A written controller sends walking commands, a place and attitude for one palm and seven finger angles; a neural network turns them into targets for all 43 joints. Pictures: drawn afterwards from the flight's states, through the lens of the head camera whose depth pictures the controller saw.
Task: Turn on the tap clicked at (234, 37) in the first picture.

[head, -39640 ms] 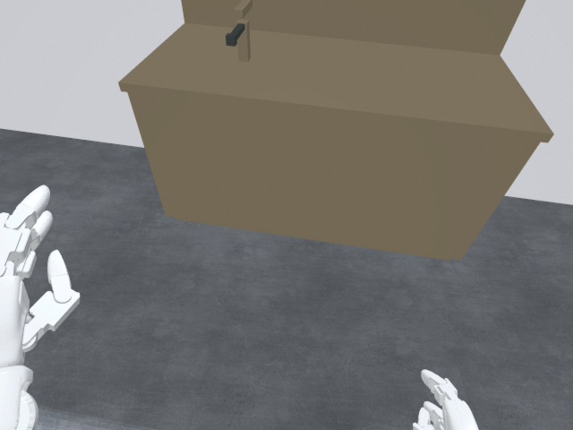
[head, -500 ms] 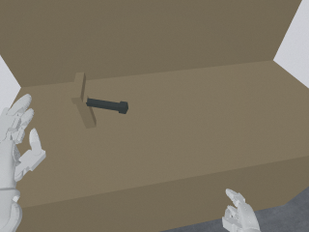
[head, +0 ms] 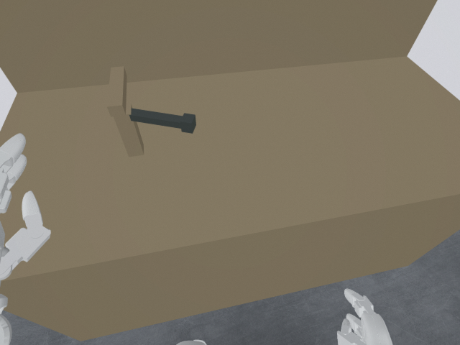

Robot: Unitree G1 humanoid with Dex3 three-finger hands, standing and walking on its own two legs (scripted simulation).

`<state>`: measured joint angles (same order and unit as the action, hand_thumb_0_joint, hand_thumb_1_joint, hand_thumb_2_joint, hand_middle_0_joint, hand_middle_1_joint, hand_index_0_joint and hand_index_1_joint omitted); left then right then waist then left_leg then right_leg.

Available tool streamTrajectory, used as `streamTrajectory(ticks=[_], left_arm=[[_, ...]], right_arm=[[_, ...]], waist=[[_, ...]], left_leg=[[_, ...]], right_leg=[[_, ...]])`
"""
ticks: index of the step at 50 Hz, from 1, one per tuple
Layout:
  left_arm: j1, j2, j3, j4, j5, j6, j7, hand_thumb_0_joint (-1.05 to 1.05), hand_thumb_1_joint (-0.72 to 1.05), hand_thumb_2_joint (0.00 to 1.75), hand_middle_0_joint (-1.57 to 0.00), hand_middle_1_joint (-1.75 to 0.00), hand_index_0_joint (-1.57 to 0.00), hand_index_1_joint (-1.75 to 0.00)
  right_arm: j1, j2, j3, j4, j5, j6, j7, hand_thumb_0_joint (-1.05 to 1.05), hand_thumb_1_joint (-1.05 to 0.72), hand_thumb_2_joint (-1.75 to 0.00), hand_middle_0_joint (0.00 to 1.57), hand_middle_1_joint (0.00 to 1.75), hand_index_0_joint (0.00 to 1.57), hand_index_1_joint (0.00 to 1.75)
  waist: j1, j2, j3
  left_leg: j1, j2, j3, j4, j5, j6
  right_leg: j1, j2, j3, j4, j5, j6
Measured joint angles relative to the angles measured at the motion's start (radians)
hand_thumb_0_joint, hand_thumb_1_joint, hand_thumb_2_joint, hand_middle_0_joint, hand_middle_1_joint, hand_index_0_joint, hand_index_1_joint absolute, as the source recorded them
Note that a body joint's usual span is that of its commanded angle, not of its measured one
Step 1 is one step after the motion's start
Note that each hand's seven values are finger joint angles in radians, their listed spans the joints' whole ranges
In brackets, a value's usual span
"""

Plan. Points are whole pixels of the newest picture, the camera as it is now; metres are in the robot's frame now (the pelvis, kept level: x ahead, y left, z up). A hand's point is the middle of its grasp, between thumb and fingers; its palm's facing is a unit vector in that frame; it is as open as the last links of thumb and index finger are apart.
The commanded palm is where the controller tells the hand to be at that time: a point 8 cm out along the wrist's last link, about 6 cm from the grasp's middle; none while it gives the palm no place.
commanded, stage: step back with the hand held close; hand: left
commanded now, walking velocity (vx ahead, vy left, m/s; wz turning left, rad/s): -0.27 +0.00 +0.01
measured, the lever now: (188, 123) +0.51 +0.14 +0.08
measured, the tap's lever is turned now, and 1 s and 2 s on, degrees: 67 67 67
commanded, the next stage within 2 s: stop stepping back and stand still in 0.82 s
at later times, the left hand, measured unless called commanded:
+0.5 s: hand (29, 248) +0.18 +0.25 +0.18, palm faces +0.40 -0.84 -0.37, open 7.4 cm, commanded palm +0.13 +0.28 +0.19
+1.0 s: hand out of the picture +0.05 +0.22 +0.18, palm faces +0.37 -0.86 -0.35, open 7.4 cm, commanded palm +0.00 +0.27 +0.19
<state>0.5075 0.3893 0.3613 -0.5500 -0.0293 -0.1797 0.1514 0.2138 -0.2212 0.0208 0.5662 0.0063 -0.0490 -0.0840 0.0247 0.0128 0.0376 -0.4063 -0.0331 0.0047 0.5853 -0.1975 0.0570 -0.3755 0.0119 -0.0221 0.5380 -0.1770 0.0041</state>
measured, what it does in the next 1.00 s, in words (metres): walks backwards: right foot, then left foot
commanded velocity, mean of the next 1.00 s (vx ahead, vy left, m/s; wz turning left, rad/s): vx -0.31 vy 0.00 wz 0.01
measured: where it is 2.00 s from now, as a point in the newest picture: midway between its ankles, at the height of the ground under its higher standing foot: outside the picture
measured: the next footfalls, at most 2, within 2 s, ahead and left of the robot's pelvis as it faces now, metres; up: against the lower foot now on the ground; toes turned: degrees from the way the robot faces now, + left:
right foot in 0.54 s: -0.01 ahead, -0.15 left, +0.00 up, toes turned +2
left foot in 0.76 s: -0.01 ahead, +0.09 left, +0.00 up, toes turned +1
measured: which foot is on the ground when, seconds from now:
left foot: down 0.00-0.58, up 0.60-0.74, down 0.76-1.00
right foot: down 0.00-0.28, up 0.30-0.52, down 0.54-0.76, up 0.78-1.00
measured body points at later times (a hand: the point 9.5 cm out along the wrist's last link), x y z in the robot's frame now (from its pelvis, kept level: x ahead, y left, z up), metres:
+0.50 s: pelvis -0.03 +0.00 +0.01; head -0.01 +0.03 +0.45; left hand +0.16 +0.29 +0.20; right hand +0.13 -0.22 -0.08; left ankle +0.07 +0.08 -0.73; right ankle -0.04 -0.15 -0.72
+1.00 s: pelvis -0.16 -0.01 +0.00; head -0.15 +0.02 +0.44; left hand +0.02 +0.27 +0.20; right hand +0.01 -0.23 -0.07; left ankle -0.05 +0.09 -0.73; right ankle -0.14 -0.15 -0.70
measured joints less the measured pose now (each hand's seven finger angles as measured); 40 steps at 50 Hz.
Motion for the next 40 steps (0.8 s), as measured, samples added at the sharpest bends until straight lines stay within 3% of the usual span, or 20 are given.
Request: streamTrajectory(ticks=[8, 13, 19, 22, 26, 28, 29, 32, 34, 36, 38, 40], left_arm=[[-0.029, -0.026, -0.027, -0.03, -0.003, 0.007, 0.013, 0.01, 0.88, 0.9, -0.21, -0.3, -0.21, -0.3], [-0.009, 0.004, -0.014, -0.079, -0.014, -0.003, 0.019, 0.01, 0.88, 0.9, -0.22, -0.3, -0.21, -0.3], [-0.017, 0.03, 0.029, -0.057, 0.0, -0.011, 0.022, 0.01, 0.88, 0.9, -0.22, -0.3, -0.21, -0.3], [-0.019, 0.01, 0.02, -0.039, -0.006, -0.006, 0.024, 0.01, 0.88, 0.9, -0.21, -0.3, -0.21, -0.3], [-0.026, -0.004, -0.009, -0.025, -0.004, 0.005, 0.013, 0.01, 0.89, 0.9, -0.21, -0.3, -0.21, -0.3], [-0.035, -0.011, -0.024, -0.019, 0.0, -0.003, 0.001, 0.01, 0.89, 0.9, -0.21, -0.3, -0.21, -0.3], [-0.036, -0.012, -0.03, -0.022, 0.0, -0.006, -0.005, 0.01, 0.89, 0.9, -0.21, -0.3, -0.21, -0.3], [-0.018, -0.002, -0.043, -0.048, -0.009, -0.017, -0.015, 0.01, 0.88, 0.9, -0.21, -0.3, -0.21, -0.3], [-0.006, 0.001, -0.036, -0.062, -0.01, -0.026, -0.019, 0.01, 0.88, 0.9, -0.22, -0.3, -0.21, -0.3], [-0.006, 0.012, -0.018, -0.067, -0.012, -0.035, -0.019, 0.01, 0.88, 0.9, -0.22, -0.3, -0.21, -0.3], [-0.013, 0.026, 0.001, -0.078, -0.02, -0.043, -0.016, 0.01, 0.88, 0.9, -0.22, -0.3, -0.21, -0.3], [-0.041, 0.047, 0.026, -0.058, -0.026, -0.053, -0.007, 0.01, 0.88, 0.9, -0.22, -0.3, -0.21, -0.3]], right_arm=[[-0.018, 0.017, 0.012, 0.017, -0.006, 0.0, 0.013, 0.01, -0.9, -0.9, 0.2, 0.3, 0.2, 0.3], [-0.03, 0.012, 0.001, 0.012, -0.002, 0.005, 0.018, 0.01, -0.9, -0.9, 0.2, 0.3, 0.2, 0.3], [-0.017, 0.037, -0.012, 0.037, -0.026, -0.026, 0.014, 0.01, -0.9, -0.9, 0.2, 0.3, 0.2, 0.3], [-0.007, 0.047, -0.003, 0.052, -0.026, -0.038, 0.023, 0.01, -0.9, -0.9, 0.2, 0.3, 0.2, 0.3], [-0.015, 0.048, 0.014, 0.049, -0.027, -0.038, 0.031, 0.01, -0.9, -0.9, 0.2, 0.3, 0.2, 0.3], [-0.032, 0.039, 0.015, 0.046, -0.024, -0.033, 0.034, 0.01, -0.9, -0.9, 0.2, 0.3, 0.2, 0.3], [-0.039, 0.036, 0.012, 0.048, -0.021, -0.029, 0.035, 0.01, -0.9, -0.9, 0.2, 0.3, 0.2, 0.3], [-0.041, 0.037, 0.0, 0.052, -0.005, -0.01, 0.035, 0.01, -0.9, -0.9, 0.2, 0.3, 0.2, 0.3], [-0.04, 0.035, -0.001, 0.046, -0.002, 0.005, 0.033, 0.01, -0.9, -0.9, 0.2, 0.3, 0.2, 0.3], [-0.042, 0.028, 0.003, 0.03, 0.0, 0.014, 0.029, 0.01, -0.9, -0.9, 0.2, 0.3, 0.2, 0.3], [-0.043, 0.008, -0.003, -0.001, 0.005, 0.009, 0.023, 0.01, -0.9, -0.9, 0.2, 0.3, 0.2, 0.3], [-0.072, 0.024, -0.019, 0.007, 0.007, -0.009, 0.02, 0.01, -0.9, -0.9, 0.2, 0.3, 0.2, 0.3]], waist=[[-0.01, -0.011, 0.002], [-0.031, -0.03, 0.009], [-0.025, -0.033, -0.004], [-0.015, -0.022, -0.024], [-0.012, -0.008, -0.033], [-0.011, 0.021, -0.023], [-0.013, 0.031, -0.018], [-0.012, -0.004, -0.023], [-0.018, -0.039, -0.031], [-0.032, -0.067, -0.038], [-0.047, -0.062, -0.041], [-0.04, -0.102, -0.009]], left_leg=[[-0.056, 0.006, -0.005, 0.076, -0.071, -0.011], [-0.076, 0.008, 0.0, 0.097, -0.012, 0.001], [-0.045, 0.016, -0.001, 0.009, 0.031, 0.01], [-0.027, 0.033, -0.004, -0.059, 0.072, 0.003], [-0.047, 0.045, -0.012, -0.078, 0.104, -0.011], [-0.078, 0.066, -0.028, -0.037, 0.086, -0.019], [-0.098, 0.069, -0.042, 0.001, 0.019, -0.027], [-0.16, 0.032, -0.044, 0.253, -0.174, -0.066], [-0.149, 0.016, -0.023, 0.344, -0.227, -0.074], [-0.081, 0.017, -0.002, 0.244, -0.195, -0.075], [0.006, 0.039, 0.004, 0.059, -0.05, -0.054], [-0.004, 0.016, 0.032, 0.069, -0.051, -0.022]], right_leg=[[-0.037, 0.004, -0.009, 0.035, -0.006, -0.008], [-0.061, 0.002, -0.009, 0.074, -0.017, 0.0], [-0.067, 0.038, 0.052, 0.261, -0.232, -0.001], [0.003, 0.039, 0.054, 0.172, -0.245, -0.001], [0.118, 0.026, 0.057, -0.046, -0.124, -0.005], [0.134, 0.042, 0.042, -0.102, -0.045, 0.011], [0.129, 0.05, 0.034, -0.1, -0.038, 0.016], [0.096, 0.03, 0.042, -0.052, -0.059, 0.015], [0.076, 0.008, 0.053, -0.028, -0.063, 0.017], [0.044, -0.013, 0.058, 0.008, -0.068, 0.027], [-0.009, -0.016, 0.047, 0.084, -0.091, 0.036], [-0.078, -0.02, 0.091, 0.238, -0.207, 0.019]])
